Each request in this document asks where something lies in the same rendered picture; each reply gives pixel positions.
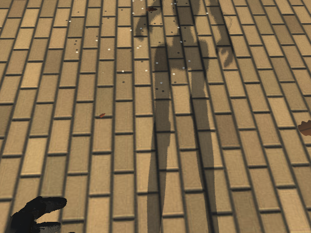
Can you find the robot left hand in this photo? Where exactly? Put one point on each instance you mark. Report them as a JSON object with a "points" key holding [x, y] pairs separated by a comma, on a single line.
{"points": [[23, 220]]}

